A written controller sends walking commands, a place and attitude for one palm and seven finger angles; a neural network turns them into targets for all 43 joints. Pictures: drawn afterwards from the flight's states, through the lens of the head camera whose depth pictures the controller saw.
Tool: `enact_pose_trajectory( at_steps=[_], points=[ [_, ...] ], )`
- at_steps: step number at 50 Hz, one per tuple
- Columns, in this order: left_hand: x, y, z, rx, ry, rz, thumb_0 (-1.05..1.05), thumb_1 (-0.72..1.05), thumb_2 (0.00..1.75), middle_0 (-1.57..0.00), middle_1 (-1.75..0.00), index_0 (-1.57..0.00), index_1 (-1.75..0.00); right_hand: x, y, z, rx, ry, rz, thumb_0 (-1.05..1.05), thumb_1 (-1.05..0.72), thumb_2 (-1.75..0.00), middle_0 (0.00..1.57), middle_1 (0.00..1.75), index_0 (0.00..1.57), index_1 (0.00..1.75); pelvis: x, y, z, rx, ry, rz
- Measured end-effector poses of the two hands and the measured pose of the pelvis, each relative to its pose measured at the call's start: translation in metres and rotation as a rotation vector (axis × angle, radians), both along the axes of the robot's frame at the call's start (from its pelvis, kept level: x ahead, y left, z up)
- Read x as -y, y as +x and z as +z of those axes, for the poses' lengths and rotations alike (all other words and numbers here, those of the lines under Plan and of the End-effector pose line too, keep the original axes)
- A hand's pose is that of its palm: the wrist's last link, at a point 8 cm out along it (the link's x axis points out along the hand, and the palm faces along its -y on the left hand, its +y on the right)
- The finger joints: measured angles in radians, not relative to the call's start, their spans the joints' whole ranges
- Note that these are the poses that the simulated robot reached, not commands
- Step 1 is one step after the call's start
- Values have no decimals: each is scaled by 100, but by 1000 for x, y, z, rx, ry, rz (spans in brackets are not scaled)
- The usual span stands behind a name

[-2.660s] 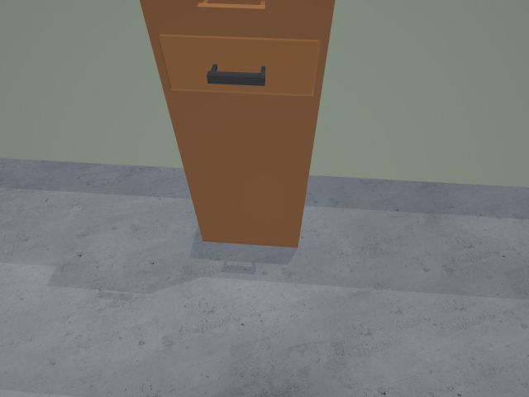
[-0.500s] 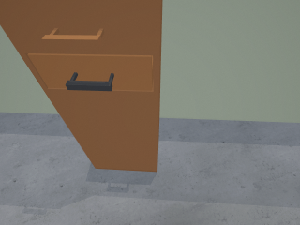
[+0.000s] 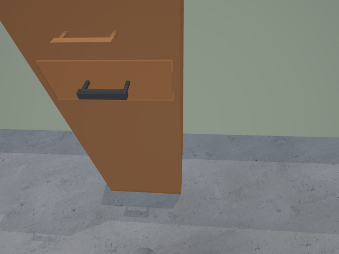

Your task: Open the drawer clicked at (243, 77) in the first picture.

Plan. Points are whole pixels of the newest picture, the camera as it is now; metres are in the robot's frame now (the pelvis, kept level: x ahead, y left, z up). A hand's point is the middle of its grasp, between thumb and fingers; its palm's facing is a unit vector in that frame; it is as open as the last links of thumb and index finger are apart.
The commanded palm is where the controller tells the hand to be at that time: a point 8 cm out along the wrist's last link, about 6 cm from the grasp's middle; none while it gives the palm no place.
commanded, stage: come to a stop and stand still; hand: left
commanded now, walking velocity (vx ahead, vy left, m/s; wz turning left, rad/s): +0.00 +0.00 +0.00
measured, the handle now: (104, 89) +0.53 +0.22 +0.09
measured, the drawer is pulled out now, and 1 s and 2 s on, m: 0.00 0.00 0.00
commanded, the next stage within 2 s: look again from close up in 0.44 s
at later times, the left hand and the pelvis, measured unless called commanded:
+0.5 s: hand out of the picture -0.06 +0.16 -0.16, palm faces +0.02 -0.99 -0.16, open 7.4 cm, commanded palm none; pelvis -0.03 +0.00 +0.01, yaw -1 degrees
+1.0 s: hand out of the picture -0.02 +0.15 -0.16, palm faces +0.02 -0.99 -0.14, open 7.4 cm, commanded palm none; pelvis +0.00 +0.00 +0.02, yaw -1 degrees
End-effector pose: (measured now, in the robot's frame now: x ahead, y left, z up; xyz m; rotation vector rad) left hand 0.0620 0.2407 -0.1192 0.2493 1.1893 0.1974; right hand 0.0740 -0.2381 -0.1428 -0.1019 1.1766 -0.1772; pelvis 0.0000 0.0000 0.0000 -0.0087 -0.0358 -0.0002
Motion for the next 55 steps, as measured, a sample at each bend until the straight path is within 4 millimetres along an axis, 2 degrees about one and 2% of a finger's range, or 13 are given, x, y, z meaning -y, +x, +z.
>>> enact_pose_trajectory(
  at_steps=[3,6,9,18,22,29,35,40,46,55],
  points=[
    [4,-15,-11,-5,-40,19,1,90,90,-20,-30,-20,-30,-9,4,8,53,-6,24,1,-91,-90,20,30,19,30,-2,-5,-3,13,-2,9],
    [7,-29,-22,-19,-82,44,1,90,90,-20,-30,-20,-30,-18,-3,11,71,-16,51,0,-91,-90,20,30,19,30,-5,-10,-6,16,-3,3],
    [10,-45,-21,-50,-95,41,1,91,90,-20,-30,-20,-30,-22,-18,13,55,-9,48,0,-91,-90,20,30,20,30,-6,-17,-2,8,18,-25],
    [22,-111,-11,-171,-109,49,1,91,90,-20,-30,-19,-30,-11,-63,13,-39,-5,15,0,-93,-90,20,30,20,30,-2,-31,9,-5,10,-29],
    [27,-124,-12,-212,-127,48,1,91,90,-20,-30,-19,-30,-10,-90,14,-98,-10,-5,0,-92,-90,20,30,20,30,-1,-31,12,0,3,-27],
    [31,-119,-11,-208,-141,46,1,91,90,-20,-30,-19,-30,-20,-132,14,-230,12,-22,1,-91,-90,20,30,19,30,-2,-30,16,-14,1,-21],
    [32,-108,-9,-199,-139,43,1,91,90,-20,-30,-19,-30,-32,-146,12,-283,41,-33,1,-91,-90,20,30,19,30,-2,-25,17,-23,4,-19],
    [35,-100,-10,-198,-143,40,1,91,90,-20,-30,-19,-30,-40,-140,12,-282,58,-37,1,-91,-90,20,30,19,30,-2,-18,17,-25,6,-21],
    [40,-91,-11,-201,-156,41,1,91,90,-20,-30,-19,-30,-44,-120,12,-256,63,-30,1,-91,-90,20,30,19,30,-2,-9,18,-27,8,-23],
    [44,-83,-12,-223,-171,49,1,91,90,-20,-30,-19,-30,-36,-94,14,-239,31,-21,2,-92,-90,20,30,20,30,-4,5,18,-30,12,-27]
  ],
)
